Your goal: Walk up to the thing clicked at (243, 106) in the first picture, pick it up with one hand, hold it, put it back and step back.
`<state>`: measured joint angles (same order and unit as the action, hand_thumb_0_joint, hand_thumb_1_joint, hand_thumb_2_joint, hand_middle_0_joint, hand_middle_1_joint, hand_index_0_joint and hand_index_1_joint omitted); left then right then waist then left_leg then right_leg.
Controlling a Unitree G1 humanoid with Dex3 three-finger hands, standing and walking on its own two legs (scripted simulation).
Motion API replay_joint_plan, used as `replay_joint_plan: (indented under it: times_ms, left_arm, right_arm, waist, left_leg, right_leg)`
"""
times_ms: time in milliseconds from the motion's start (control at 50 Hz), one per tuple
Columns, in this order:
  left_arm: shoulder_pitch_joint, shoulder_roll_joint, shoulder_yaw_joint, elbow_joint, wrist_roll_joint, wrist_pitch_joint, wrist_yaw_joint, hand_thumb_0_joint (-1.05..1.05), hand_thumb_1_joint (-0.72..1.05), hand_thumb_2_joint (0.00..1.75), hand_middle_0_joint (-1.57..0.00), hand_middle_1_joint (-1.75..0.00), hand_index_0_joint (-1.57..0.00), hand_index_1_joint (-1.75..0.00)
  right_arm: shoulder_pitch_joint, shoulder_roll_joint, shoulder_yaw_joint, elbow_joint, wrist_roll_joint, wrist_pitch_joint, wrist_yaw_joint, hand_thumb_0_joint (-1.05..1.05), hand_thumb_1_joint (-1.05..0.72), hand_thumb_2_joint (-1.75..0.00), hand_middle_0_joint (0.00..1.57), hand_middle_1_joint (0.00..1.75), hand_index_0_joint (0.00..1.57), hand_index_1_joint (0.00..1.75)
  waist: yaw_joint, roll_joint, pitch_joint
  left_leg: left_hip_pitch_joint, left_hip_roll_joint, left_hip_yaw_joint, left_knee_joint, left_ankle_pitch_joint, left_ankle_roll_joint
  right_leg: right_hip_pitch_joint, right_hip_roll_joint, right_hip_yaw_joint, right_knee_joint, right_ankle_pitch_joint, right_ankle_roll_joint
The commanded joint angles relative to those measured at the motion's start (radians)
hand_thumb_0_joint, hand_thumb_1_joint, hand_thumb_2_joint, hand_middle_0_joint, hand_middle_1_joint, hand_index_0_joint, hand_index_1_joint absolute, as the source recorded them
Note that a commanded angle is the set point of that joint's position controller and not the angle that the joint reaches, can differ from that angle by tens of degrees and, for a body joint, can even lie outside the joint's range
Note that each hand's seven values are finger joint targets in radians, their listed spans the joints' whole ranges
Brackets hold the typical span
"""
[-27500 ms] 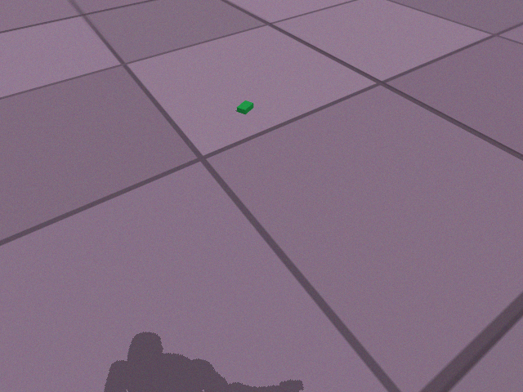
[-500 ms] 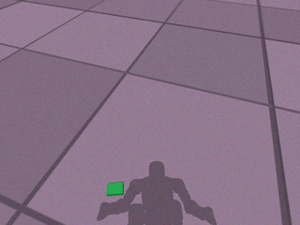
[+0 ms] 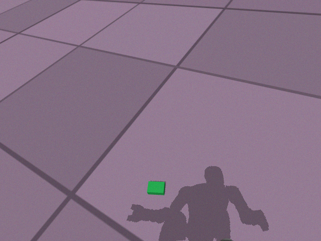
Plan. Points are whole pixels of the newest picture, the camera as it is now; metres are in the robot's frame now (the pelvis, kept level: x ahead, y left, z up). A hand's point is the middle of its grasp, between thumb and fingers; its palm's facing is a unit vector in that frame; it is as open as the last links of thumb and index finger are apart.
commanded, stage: walk up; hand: left
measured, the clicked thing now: (156, 188) +0.56 +0.16 -0.73
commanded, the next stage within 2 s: none
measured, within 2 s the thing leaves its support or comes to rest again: neither
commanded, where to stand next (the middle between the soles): +0.15 -0.04 m, yaw -6 degrees
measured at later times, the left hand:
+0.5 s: hand out of the picture +0.14 +0.23 -0.15, palm faces -0.07 -0.94 -0.34, open 7.4 cm
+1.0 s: hand (77, 234) +0.19 +0.30 -0.14, palm faces -0.11 -0.88 -0.45, open 7.4 cm
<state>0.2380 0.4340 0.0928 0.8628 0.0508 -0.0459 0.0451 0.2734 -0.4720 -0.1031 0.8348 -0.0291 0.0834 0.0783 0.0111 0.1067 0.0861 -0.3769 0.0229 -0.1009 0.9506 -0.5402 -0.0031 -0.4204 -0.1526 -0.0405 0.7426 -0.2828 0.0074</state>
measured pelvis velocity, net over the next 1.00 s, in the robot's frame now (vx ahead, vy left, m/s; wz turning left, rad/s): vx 0.06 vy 0.02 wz -0.10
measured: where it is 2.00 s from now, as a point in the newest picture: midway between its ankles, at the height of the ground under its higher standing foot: outside the picture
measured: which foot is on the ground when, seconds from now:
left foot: up 0.00-0.02, down 0.04-0.44, up 0.46-0.80, down 0.82-1.00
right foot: down 0.00-0.06, up 0.08-0.38, down 0.40-0.88, up 0.90-1.00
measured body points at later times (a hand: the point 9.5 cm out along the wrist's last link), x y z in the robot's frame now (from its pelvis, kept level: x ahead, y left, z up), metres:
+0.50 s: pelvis +0.05 -0.04 +0.00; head +0.09 -0.03 +0.44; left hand +0.14 +0.27 -0.13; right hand +0.08 -0.39 -0.10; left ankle +0.02 +0.15 -0.66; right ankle +0.10 -0.15 -0.71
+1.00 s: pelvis +0.06 +0.02 +0.00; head +0.14 +0.02 +0.44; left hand +0.20 +0.34 -0.11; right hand +0.14 -0.29 -0.12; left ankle +0.16 +0.13 -0.71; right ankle +0.05 -0.13 -0.65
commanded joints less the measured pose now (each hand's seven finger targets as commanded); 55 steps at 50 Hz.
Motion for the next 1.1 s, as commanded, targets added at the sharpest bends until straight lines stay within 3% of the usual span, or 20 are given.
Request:
replay_joint_plan:
  times_ms: [0, 20, 40, 60, 80, 140, 320, 380, 420, 440, 480, 540, 640, 680, 740, 800, 840, 860, 960, 1080]
  left_arm:
    - [-0.046, 0.246, 0.056, -0.072, 0.001, 0.013, -0.009, 0.0, 0.9, 0.9, -0.2, -0.3, -0.2, -0.3]
    - [-0.019, 0.163, 0.027, -0.084, -0.009, 0.023, -0.004, 0.0, 0.9, 0.9, -0.2, -0.3, -0.2, -0.3]
    - [-0.033, 0.092, -0.003, -0.106, -0.027, 0.021, 0.003, 0.0, 0.9, 0.9, -0.2, -0.3, -0.2, -0.3]
    - [-0.093, 0.203, 0.023, -0.103, -0.026, 0.015, 0.012, 0.0, 0.9, 0.9, -0.2, -0.3, -0.2, -0.3]
    - [-0.13, 0.252, 0.03, -0.083, -0.029, 0.007, 0.003, 0.0, 0.9, 0.9, -0.2, -0.3, -0.2, -0.3]
    - [0.026, 0.2, 0.027, 0.004, -0.034, 0.01, -0.044, 0.0, 0.9, 0.9, -0.2, -0.3, -0.2, -0.3]
    - [-0.05, 0.188, 0.049, -0.09, -0.022, 0.053, -0.085, 0.0, 0.9, 0.9, -0.2, -0.3, -0.2, -0.3]
    - [0.102, 0.186, 0.045, -0.01, -0.043, 0.019, -0.065, 0.0, 0.9, 0.9, -0.2, -0.3, -0.2, -0.3]
    - [0.311, 0.35, 0.09, -0.007, -0.041, -0.016, -0.063, 0.0, 0.9, 0.9, -0.2, -0.3, -0.2, -0.3]
    - [0.224, 0.379, 0.088, -0.024, -0.039, -0.018, -0.067, 0.0, 0.9, 0.9, -0.2, -0.3, -0.2, -0.3]
    - [0.129, 0.319, 0.071, -0.04, -0.048, -0.021, -0.058, 0.0, 0.9, 0.9, -0.2, -0.3, -0.2, -0.3]
    - [0.096, 0.281, 0.043, -0.035, -0.042, -0.045, -0.038, 0.0, 0.9, 0.9, -0.2, -0.3, -0.2, -0.3]
    - [0.067, 0.22, 0.008, -0.044, -0.05, -0.059, -0.009, 0.0, 0.9, 0.9, -0.2, -0.3, -0.2, -0.3]
    - [0.037, 0.221, 0.003, -0.064, -0.059, -0.047, -0.003, 0.0, 0.9, 0.9, -0.2, -0.3, -0.2, -0.3]
    - [0.013, 0.248, 0.008, -0.098, -0.055, -0.012, 0.004, 0.0, 0.9, 0.9, -0.2, -0.3, -0.2, -0.3]
    - [-0.005, 0.228, 0.001, -0.112, -0.066, 0.015, 0.011, 0.0, 0.9, 0.9, -0.2, -0.3, -0.2, -0.3]
    - [0.066, 0.152, -0.014, -0.101, -0.088, 0.023, 0.019, 0.0, 0.9, 0.9, -0.2, -0.3, -0.2, -0.3]
    - [0.061, 0.176, -0.009, -0.087, -0.081, 0.033, 0.034, 0.0, 0.9, 0.9, -0.2, -0.3, -0.2, -0.3]
    - [0.071, 0.196, 0.009, -0.026, -0.065, 0.043, 0.009, 0.0, 0.9, 0.9, -0.2, -0.3, -0.2, -0.3]
    - [0.085, 0.167, 0.018, 0.005, -0.03, 0.018, -0.023, 0.0, 0.9, 0.9, -0.2, -0.3, -0.2, -0.3]
  right_arm:
    - [0.256, -0.159, -0.065, 0.045, 0.001, -0.06, -0.026, 0.0, -0.9, -0.9, 0.2, 0.3, 0.2, 0.3]
    - [0.28, -0.197, -0.07, 0.053, -0.014, -0.065, -0.039, 0.0, -0.9, -0.9, 0.2, 0.3, 0.2, 0.3]
    - [0.203, -0.265, -0.066, -0.003, -0.029, -0.072, -0.051, 0.0, -0.9, -0.9, 0.2, 0.3, 0.2, 0.3]
    - [0.092, -0.355, -0.074, -0.049, -0.01, -0.074, -0.052, 0.0, -0.9, -0.9, 0.2, 0.3, 0.2, 0.3]
    - [-0.025, -0.353, -0.067, -0.059, -0.005, -0.082, -0.056, 0.0, -0.9, -0.9, 0.2, 0.3, 0.2, 0.3]
    - [-0.064, -0.23, -0.023, -0.049, 0.0, -0.137, -0.081, 0.0, -0.9, -0.9, 0.2, 0.3, 0.2, 0.3]
    - [0.069, -0.246, -0.036, -0.024, 0.011, -0.166, -0.144, 0.0, -0.9, -0.9, 0.2, 0.3, 0.2, 0.3]
    - [0.014, -0.144, 0.007, -0.043, 0.029, -0.142, -0.129, 0.0, -0.9, -0.9, 0.2, 0.3, 0.2, 0.3]
    - [0.063, -0.095, 0.025, -0.1, 0.025, -0.146, -0.102, 0.0, -0.9, -0.9, 0.2, 0.3, 0.2, 0.3]
    - [0.002, -0.181, -0.007, -0.083, 0.005, -0.134, -0.113, 0.0, -0.9, -0.9, 0.2, 0.3, 0.2, 0.3]
    - [-0.018, -0.209, -0.02, -0.047, 0.015, -0.128, -0.097, 0.0, -0.9, -0.9, 0.2, 0.3, 0.2, 0.3]
    - [0.053, -0.147, -0.005, -0.019, 0.017, -0.108, -0.079, 0.0, -0.9, -0.9, 0.2, 0.3, 0.2, 0.3]
    - [0.002, -0.094, 0.001, -0.036, 0.017, -0.081, -0.077, 0.0, -0.9, -0.9, 0.2, 0.3, 0.2, 0.3]
    - [-0.009, -0.099, -0.003, -0.037, 0.026, -0.076, -0.081, 0.0, -0.9, -0.9, 0.2, 0.3, 0.2, 0.3]
    - [-0.036, -0.124, -0.019, -0.046, 0.027, -0.058, -0.088, 0.0, -0.9, -0.9, 0.2, 0.3, 0.2, 0.3]
    - [0.001, -0.145, -0.029, -0.033, 0.016, -0.067, -0.088, 0.0, -0.9, -0.9, 0.2, 0.3, 0.2, 0.3]
    - [-0.037, -0.233, -0.043, -0.069, 0.004, -0.079, -0.084, 0.0, -0.9, -0.9, 0.2, 0.3, 0.2, 0.3]
    - [-0.055, -0.258, -0.048, -0.073, 0.02, -0.079, -0.079, 0.0, -0.9, -0.9, 0.2, 0.3, 0.2, 0.3]
    - [-0.131, -0.182, -0.031, -0.094, 0.012, -0.077, -0.087, 0.0, -0.9, -0.9, 0.2, 0.3, 0.2, 0.3]
    - [-0.096, -0.189, -0.02, -0.069, -0.009, -0.084, -0.076, 0.0, -0.9, -0.9, 0.2, 0.3, 0.2, 0.3]
  waist:
    - [-0.095, -0.218, -0.083]
    - [-0.113, 0.049, -0.048]
    - [-0.095, 0.225, 0.011]
    - [-0.094, 0.101, 0.097]
    - [-0.058, 0.058, 0.186]
    - [-0.004, -0.066, 0.114]
    - [-0.031, 0.103, -0.023]
    - [0.06, -0.02, -0.121]
    - [0.106, -0.33, -0.239]
    - [0.096, -0.205, -0.167]
    - [0.051, -0.068, -0.002]
    - [0.001, -0.133, 0.071]
    - [-0.009, -0.231, 0.002]
    - [-0.009, -0.288, -0.035]
    - [-0.009, -0.326, -0.062]
    - [-0.037, -0.25, -0.103]
    - [-0.011, 0.005, -0.169]
    - [-0.04, 0.105, -0.214]
    - [-0.006, 0.03, -0.14]
    - [-0.025, 0.058, -0.144]
  left_leg:
    - [0.339, -0.067, 0.181, -0.413, 0.133, 0.016]
    - [0.384, -0.013, 0.021, -0.516, -0.016, 0.04]
    - [0.216, 0.218, -0.427, -0.66, -0.261, 0.108]
    - [-0.035, 0.38, -0.649, -0.81, -0.522, 0.249]
    - [-0.195, 0.412, -0.647, -0.814, -0.53, 0.3]
    - [0.044, 0.225, -0.266, -0.616, -0.093, 0.2]
    - [0.172, 0.28, -0.098, -0.345, 0.862, 0.223]
    - [0.028, 0.092, 0.075, -0.011, 0.678, 0.095]
    - [-0.344, -0.075, 0.079, 0.294, -0.052, 0.058]
    - [-0.346, -0.012, 0.013, 0.338, -0.104, 0.059]
    - [-0.343, 0.064, -0.03, 0.319, 0.054, 0.06]
    - [-0.248, 0.082, 0.029, 0.194, 0.202, 0.046]
    - [-0.079, 0.083, 0.057, -0.01, 0.24, 0.014]
    - [-0.01, 0.053, 0.089, -0.052, 0.252, 0.019]
    - [0.037, 0.017, 0.099, -0.098, 0.198, 0.028]
    - [0.18, 0.011, 0.075, -0.325, 0.45, 0.051]
    - [0.241, 0.25, -0.232, -0.419, 0.767, 0.173]
    - [0.232, 0.362, -0.346, -0.449, 0.796, 0.3]
    - [0.081, 0.214, -0.149, -0.477, 0.383, 0.215]
    - [0.079, 0.237, -0.187, -0.514, -0.028, 0.218]
  right_leg:
    - [-0.199, -0.011, 0.077, -0.025, -0.467, -0.118]
    - [-0.349, 0.073, -0.011, 0.224, -0.472, -0.078]
    - [-0.475, 0.172, 0.007, 0.446, -0.407, -0.031]
    - [-0.401, 0.132, 0.146, 0.402, -0.305, -0.035]
    - [-0.272, 0.081, 0.147, 0.414, -0.247, -0.035]
    - [-0.251, 0.092, 0.134, 0.292, -0.088, -0.023]
    - [-0.07, 0.084, 0.057, 0.107, -0.155, -0.033]
    - [0.282, 0.128, 0.044, -0.204, 0.207, -0.05]
    - [0.566, -0.212, 0.748, -0.405, -0.205, -0.21]
    - [0.429, -0.302, 0.86, -0.449, -0.359, -0.301]
    - [0.27, -0.196, 0.644, -0.466, -0.434, -0.231]
    - [0.122, -0.09, 0.407, -0.402, -0.049, -0.155]
    - [0.093, -0.078, 0.204, -0.255, 0.723, -0.207]
    - [0.082, -0.066, 0.182, -0.197, 0.806, -0.195]
    - [0.042, -0.071, 0.212, -0.132, 0.651, -0.196]
    - [-0.006, -0.015, 0.206, 0.017, 0.468, -0.134]
    - [-0.065, 0.185, 0.095, 0.262, 0.084, -0.033]
    - [-0.071, 0.223, 0.106, 0.4, -0.377, -0.038]
    - [-0.064, 0.196, 0.134, 0.493, -0.256, -0.052]
    - [0.104, 0.165, 0.028, -0.024, -0.317, -0.03]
